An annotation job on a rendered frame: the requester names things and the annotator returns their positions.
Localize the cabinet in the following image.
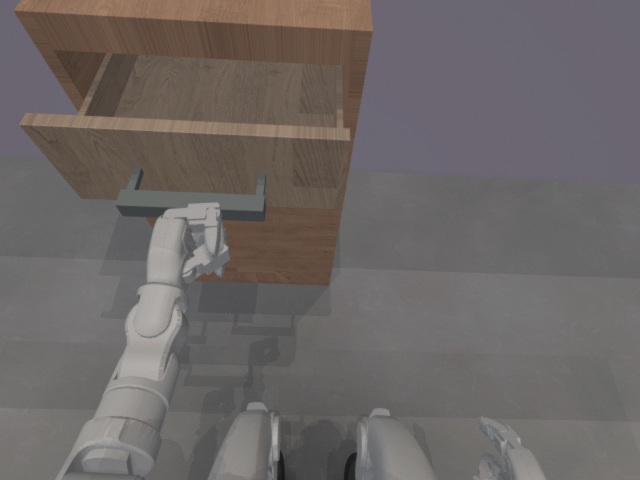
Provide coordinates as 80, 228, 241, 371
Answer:
13, 0, 373, 286

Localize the handle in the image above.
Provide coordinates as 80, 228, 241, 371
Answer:
115, 168, 266, 222

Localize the right robot thigh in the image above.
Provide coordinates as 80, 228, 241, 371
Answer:
357, 415, 438, 480

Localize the robot right hand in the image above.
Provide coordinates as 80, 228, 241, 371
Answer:
473, 416, 547, 480

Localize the drawer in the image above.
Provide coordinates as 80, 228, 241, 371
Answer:
19, 53, 350, 209

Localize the left robot thigh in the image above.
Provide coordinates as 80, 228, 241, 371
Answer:
207, 410, 281, 480

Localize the robot thigh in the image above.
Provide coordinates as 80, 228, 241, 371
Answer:
357, 415, 438, 480
207, 410, 281, 480

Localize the robot left forearm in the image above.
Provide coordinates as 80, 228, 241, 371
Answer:
55, 283, 189, 480

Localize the robot left hand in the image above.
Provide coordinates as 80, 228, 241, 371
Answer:
146, 202, 230, 292

